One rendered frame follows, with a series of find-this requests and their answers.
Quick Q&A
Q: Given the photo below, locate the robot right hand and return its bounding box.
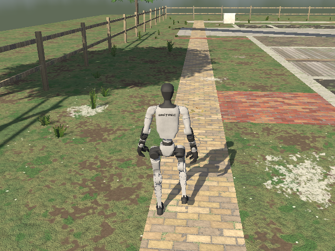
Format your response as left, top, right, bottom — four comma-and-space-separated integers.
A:
186, 151, 198, 164

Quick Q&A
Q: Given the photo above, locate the robot left hand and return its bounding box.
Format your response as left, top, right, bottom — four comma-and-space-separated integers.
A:
137, 146, 149, 157

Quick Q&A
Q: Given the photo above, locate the right robot shin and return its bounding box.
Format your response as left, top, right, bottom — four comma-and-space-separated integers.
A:
179, 162, 187, 197

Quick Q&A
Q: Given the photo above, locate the left robot forearm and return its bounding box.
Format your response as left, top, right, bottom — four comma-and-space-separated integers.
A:
138, 126, 148, 147

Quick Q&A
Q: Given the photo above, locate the robot right upper arm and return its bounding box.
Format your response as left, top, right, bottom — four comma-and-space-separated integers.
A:
178, 106, 192, 135

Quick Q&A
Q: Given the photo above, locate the humanoid robot torso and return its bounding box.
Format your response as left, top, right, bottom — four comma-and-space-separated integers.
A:
155, 103, 180, 157

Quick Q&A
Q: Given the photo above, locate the right robot forearm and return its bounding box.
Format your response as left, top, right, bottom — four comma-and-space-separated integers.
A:
187, 128, 197, 152

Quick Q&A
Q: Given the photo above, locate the robot left upper arm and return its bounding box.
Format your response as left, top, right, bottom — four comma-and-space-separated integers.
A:
143, 106, 157, 134

